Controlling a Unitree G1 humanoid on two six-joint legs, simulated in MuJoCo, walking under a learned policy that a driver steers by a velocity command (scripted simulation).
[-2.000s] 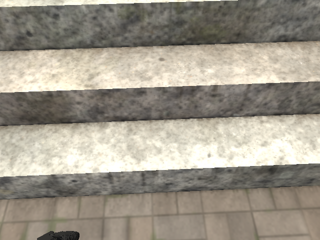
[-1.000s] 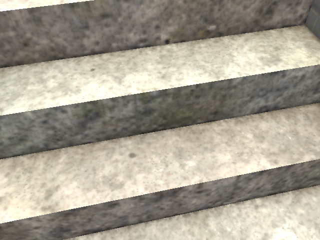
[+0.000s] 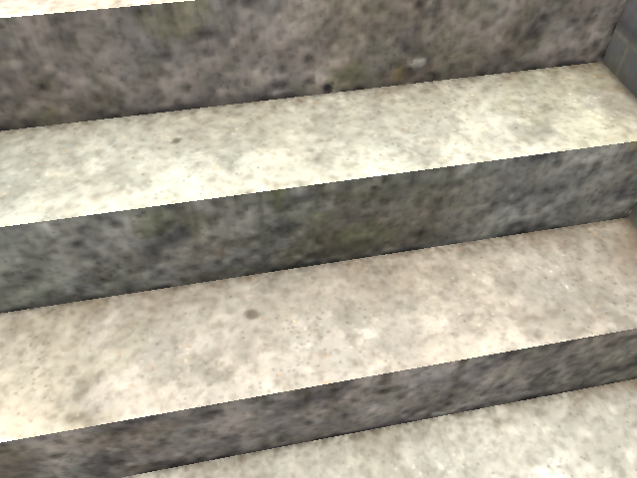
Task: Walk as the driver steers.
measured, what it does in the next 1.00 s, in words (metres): walks ahead: right foot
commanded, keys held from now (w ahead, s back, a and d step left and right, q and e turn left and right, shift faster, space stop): w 1.00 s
